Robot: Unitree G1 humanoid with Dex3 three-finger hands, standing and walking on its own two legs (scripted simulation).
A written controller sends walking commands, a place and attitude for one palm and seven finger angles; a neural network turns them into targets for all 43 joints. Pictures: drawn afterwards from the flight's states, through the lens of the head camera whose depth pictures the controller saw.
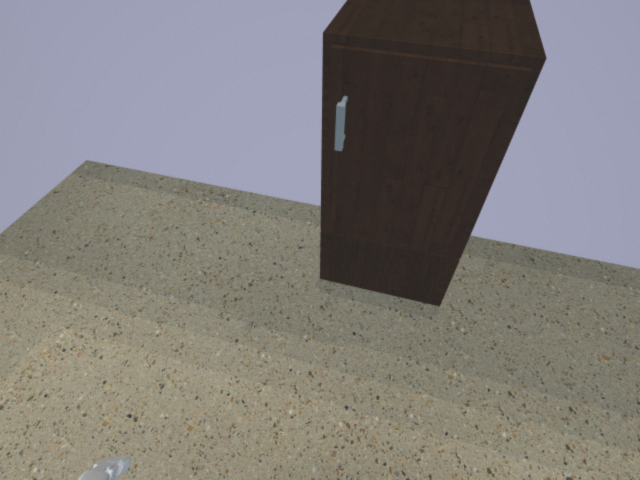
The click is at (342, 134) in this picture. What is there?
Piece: cupboard door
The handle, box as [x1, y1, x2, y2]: [334, 96, 347, 150]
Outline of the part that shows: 347,96 343,96 341,101 338,102 336,105 334,148 336,150 341,150 344,139 344,111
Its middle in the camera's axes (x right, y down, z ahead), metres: +0.05 -0.29 +0.96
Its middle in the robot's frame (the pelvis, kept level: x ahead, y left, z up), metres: +0.91 +0.00 -0.04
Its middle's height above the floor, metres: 0.73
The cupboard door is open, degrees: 0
